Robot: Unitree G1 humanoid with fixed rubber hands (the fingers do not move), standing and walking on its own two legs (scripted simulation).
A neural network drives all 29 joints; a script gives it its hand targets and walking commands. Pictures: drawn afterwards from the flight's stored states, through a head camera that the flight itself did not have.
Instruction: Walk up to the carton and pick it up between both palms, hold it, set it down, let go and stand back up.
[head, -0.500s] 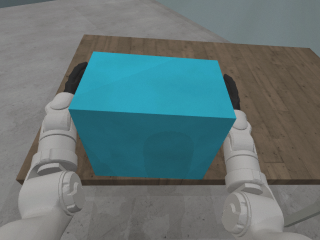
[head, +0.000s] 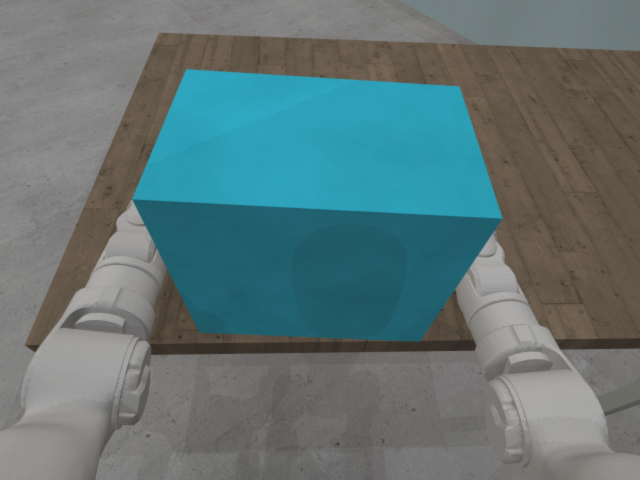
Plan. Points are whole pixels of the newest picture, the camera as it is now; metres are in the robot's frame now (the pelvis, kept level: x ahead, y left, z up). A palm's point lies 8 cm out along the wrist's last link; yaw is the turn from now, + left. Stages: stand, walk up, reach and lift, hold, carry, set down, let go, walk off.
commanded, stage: set down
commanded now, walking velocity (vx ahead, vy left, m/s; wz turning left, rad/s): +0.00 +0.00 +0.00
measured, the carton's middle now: (316, 221) +0.39 +0.00 +0.11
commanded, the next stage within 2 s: none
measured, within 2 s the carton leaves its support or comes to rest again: neither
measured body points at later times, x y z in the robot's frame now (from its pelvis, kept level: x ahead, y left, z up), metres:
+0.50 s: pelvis -0.03 -0.02 -0.01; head +0.02 +0.01 +0.44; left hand +0.45 +0.23 +0.13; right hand +0.42 -0.23 +0.13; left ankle -0.01 +0.10 -0.74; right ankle +0.00 -0.12 -0.74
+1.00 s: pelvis -0.03 -0.02 +0.00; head -0.01 +0.02 +0.45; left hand +0.45 +0.24 +0.24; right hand +0.42 -0.24 +0.23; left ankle -0.01 +0.10 -0.74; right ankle +0.00 -0.12 -0.74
